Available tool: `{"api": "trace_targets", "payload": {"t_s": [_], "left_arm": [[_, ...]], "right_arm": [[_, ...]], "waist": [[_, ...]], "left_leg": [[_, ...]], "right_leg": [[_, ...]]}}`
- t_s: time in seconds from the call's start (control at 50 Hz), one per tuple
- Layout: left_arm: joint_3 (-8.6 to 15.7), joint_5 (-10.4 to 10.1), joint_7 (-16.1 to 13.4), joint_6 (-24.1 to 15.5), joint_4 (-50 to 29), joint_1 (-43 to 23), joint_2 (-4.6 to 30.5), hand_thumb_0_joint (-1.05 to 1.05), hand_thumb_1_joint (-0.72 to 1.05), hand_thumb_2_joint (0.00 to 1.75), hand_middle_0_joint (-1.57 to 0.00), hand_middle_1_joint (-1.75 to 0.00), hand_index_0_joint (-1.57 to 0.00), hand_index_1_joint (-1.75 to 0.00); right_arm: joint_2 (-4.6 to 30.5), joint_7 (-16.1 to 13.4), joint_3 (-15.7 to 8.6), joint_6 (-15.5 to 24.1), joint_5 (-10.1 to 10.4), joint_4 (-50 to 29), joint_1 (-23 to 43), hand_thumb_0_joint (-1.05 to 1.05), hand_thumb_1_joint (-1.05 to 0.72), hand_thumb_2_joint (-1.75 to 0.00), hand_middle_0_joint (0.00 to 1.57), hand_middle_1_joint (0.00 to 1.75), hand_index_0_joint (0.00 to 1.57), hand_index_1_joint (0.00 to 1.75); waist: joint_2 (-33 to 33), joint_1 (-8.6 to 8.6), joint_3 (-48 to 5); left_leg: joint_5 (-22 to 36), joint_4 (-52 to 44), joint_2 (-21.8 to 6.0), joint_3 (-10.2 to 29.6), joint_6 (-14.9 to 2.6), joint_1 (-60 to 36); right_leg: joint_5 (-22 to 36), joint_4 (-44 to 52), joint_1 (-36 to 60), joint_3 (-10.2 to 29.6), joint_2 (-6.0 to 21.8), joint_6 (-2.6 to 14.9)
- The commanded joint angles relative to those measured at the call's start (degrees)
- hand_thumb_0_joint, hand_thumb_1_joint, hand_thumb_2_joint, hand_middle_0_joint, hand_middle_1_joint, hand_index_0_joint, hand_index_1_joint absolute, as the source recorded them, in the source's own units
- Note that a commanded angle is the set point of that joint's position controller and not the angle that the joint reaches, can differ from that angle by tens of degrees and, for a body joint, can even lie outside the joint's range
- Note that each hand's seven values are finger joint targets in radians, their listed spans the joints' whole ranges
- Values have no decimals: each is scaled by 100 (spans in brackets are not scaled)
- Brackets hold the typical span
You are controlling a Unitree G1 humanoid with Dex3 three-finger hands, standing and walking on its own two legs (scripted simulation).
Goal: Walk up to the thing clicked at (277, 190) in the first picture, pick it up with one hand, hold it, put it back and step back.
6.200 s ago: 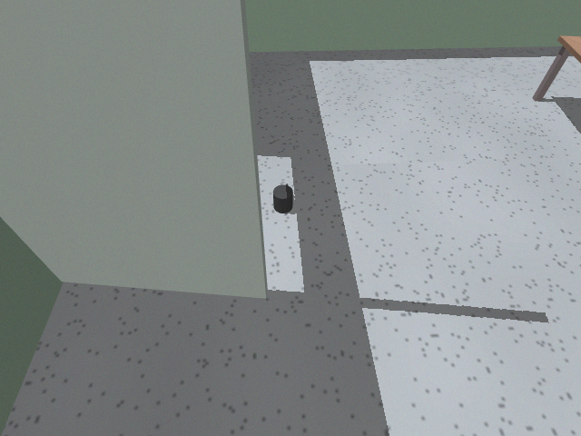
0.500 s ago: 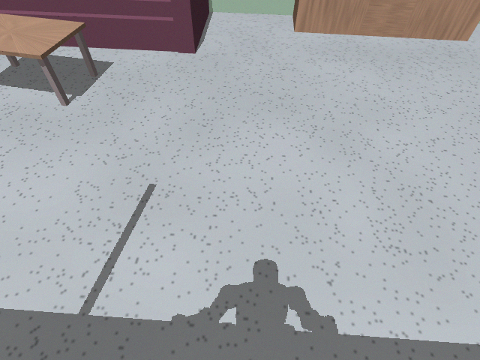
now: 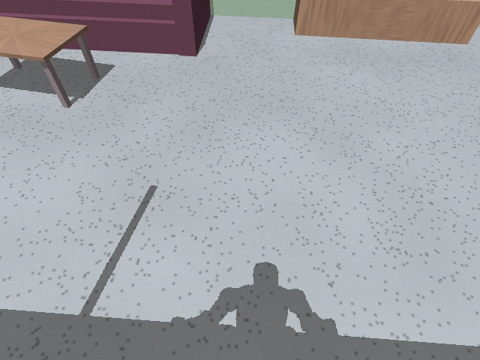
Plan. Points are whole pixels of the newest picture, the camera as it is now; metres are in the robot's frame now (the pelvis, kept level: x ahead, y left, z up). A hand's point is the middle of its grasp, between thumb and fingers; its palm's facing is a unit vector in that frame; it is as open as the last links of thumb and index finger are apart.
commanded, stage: stand
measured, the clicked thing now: out of the picture +0.16 +1.19 -0.73
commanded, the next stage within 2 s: walk up in 0.26 s
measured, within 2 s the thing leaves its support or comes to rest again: neither
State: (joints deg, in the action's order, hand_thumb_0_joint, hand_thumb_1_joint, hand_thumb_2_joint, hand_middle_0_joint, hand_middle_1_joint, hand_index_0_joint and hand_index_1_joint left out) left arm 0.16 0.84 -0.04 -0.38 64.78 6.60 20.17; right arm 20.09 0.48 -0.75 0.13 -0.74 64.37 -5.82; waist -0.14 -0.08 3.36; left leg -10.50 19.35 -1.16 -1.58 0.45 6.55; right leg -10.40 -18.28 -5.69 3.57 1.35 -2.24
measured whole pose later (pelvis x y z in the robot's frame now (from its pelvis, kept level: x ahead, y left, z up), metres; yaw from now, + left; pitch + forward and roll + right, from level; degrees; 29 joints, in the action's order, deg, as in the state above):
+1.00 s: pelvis +0.23 -0.05 -0.03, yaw +2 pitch -2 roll -2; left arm 4.1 1.3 2.3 -4.4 53.9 18.6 23.5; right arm 23.5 6.0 -4.8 0.4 -2.3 54.0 -13.2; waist -0.9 2.0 4.4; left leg -7.6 32.9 -5.0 -1.0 -1.2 24.8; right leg -25.3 -23.9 3.7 -7.9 1.0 -1.2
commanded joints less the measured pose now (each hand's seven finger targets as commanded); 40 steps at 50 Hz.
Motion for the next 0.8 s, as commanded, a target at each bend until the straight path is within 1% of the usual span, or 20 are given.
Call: {"api": "trace_targets", "payload": {"t_s": [0.0,0.22,0.24,0.26,0.28,0.3,0.32,0.34,0.42,0.46,0.48,0.5,0.52,0.54,0.56,0.58,0.6,0.64,0.66,0.78], "left_arm": [[215,-15,-53,-130,-354,-142,1203,0,90,90,-20,-30,-20,-30],[210,-25,-47,-129,-352,-82,1205,0,90,90,-20,-30,-20,-30],[526,79,120,-199,-701,152,1718,0,90,90,-20,-30,-20,-30],[556,139,180,-188,-676,60,1678,0,90,90,-20,-30,-20,-30],[559,150,235,-162,-794,-264,1547,0,90,90,-20,-30,-20,-30],[555,161,281,-144,-955,-446,1487,0,90,90,-20,-30,-20,-30],[573,160,280,-177,-1073,-520,1500,0,90,90,-20,-30,-20,-30],[563,147,304,-215,-1101,-579,1471,0,90,90,-20,-30,-20,-30],[615,66,492,-260,-1066,116,1443,0,90,90,-20,-30,-20,-30],[679,58,487,-253,-924,736,1407,0,90,90,-20,-30,-20,-30],[718,66,447,-271,-745,1201,1406,0,90,90,-20,-30,-20,-30],[823,70,368,-297,-501,1835,1582,0,90,90,-20,-30,-20,-30],[963,101,267,-335,-350,2515,1952,0,90,90,-20,-30,-20,-30],[1073,193,189,-364,-504,2643,2339,0,90,90,-20,-30,-20,-30],[992,206,150,-395,-938,1600,2417,0,90,90,-20,-30,-20,-30],[962,133,165,-410,-1250,861,2557,0,90,90,-20,-30,-20,-30],[892,93,162,-468,-1346,614,2402,0,90,90,-20,-30,-20,-30],[811,36,157,-533,-1368,412,1957,0,90,90,-20,-30,-20,-30],[782,-20,159,-546,-1338,490,1871,0,90,90,-20,-30,-20,-30],[828,3,120,-634,-1473,821,1878,0,90,90,-20,-30,-20,-30]], "right_arm": [[1238,-58,-222,151,33,-339,220,0,-90,-90,20,30,20,30],[1256,-53,-230,141,32,-321,195,0,-90,-90,20,30,20,30],[1774,89,-579,243,-62,-639,-267,0,-90,-90,20,30,20,30],[1868,140,-665,259,-124,-521,-458,0,-90,-90,20,30,20,30],[1973,154,-738,240,-143,-528,-536,0,-90,-90,20,30,20,30],[2049,156,-815,254,-126,-603,-599,0,-90,-90,20,30,20,30],[2115,163,-853,302,-144,-676,-651,0,-90,-90,20,30,20,30],[2016,152,-853,346,-149,-722,-672,0,-90,-90,20,30,20,30],[1899,225,-840,345,-191,-1093,-139,0,-90,-90,20,30,20,30],[1886,253,-865,297,-182,-1261,307,0,-90,-90,20,30,20,30],[1771,259,-842,261,-172,-1338,491,0,-90,-90,20,30,20,30],[1534,245,-773,218,-198,-1387,500,0,-90,-90,20,30,20,30],[1124,240,-622,191,-220,-1424,301,0,-90,-90,20,30,20,30],[860,254,-510,149,-168,-1514,156,0,-90,-90,20,30,20,30],[1184,233,-603,103,-54,-1524,-21,0,-90,-90,20,30,20,30],[1591,242,-701,120,-38,-1429,-223,0,-90,-90,20,30,20,30],[1732,264,-713,168,-1,-1297,-296,0,-90,-90,20,30,20,30],[1662,305,-686,210,67,-1049,-753,0,-90,-90,20,30,20,30],[1600,323,-664,197,61,-967,-965,0,-90,-90,20,30,20,30],[1491,483,-651,174,-27,-1377,-510,0,-90,-90,20,30,20,30]], "waist": [[-2,-17,-480],[26,-7,-358],[-46,-79,-1043],[-253,-163,-683],[-751,-306,-163],[-1056,-412,142],[-847,-426,449],[-590,-401,567],[-1054,-37,43],[-1252,328,-138],[-972,589,-257],[-282,862,-465],[1163,1151,-665],[1934,1231,-323],[1150,702,91],[845,378,477],[684,213,707],[721,-42,516],[759,-39,491],[643,167,595]], "left_leg": [[537,-329,-645,539,-184,-173],[407,-340,-638,572,-187,-167],[-2538,-17,-530,702,-569,-469],[-3584,-236,-755,1026,-717,-488],[-4023,-772,-1175,1535,-884,-446],[-3948,-1345,-1867,2190,-1208,-418],[-3430,-1423,-2258,2506,-1462,-453],[-2869,-1405,-2249,2487,-1505,-503],[-2480,-1101,-1460,1222,-1158,-125],[-2443,-639,-1216,680,-961,695],[-2689,-84,-987,332,-833,1285],[-2843,1008,-700,51,-677,2059],[-3181,2789,-96,-443,-498,3007],[-2965,4333,553,240,-278,3845],[-2128,4726,444,899,-173,3564],[-1646,4604,21,1134,-224,3303],[-1343,4581,-152,1164,-210,3236],[-743,4228,-279,1150,-167,2806],[-476,4135,-197,1038,-131,2585],[69,2814,-250,797,100,2871]], "right_leg": [[804,255,-75,295,562,289],[541,297,-248,318,541,299],[-2131,-292,-343,234,171,499],[-2792,-756,-1235,129,100,522],[-2446,-1561,-2068,-249,-84,388],[-1902,-2529,-2626,-421,-98,309],[-1812,-2659,-3051,-143,165,296],[-1639,-2642,-3115,21,313,314],[-1382,-1999,-1883,-378,267,276],[-760,-1415,-603,-630,234,306],[-175,-1099,267,-864,80,275],[-222,-971,1365,-811,-24,275],[-1291,-450,2143,-126,258,335],[-3390,511,1541,1977,1384,472],[-4759,1600,321,3455,2296,834],[-5054,1771,-332,3598,2427,1165],[-4331,1658,-487,3089,2164,1271],[-2870,1324,-423,1552,1441,1062],[-2420,1229,-600,1043,1255,910],[-1742,1293,-163,344,1332,1185]]}}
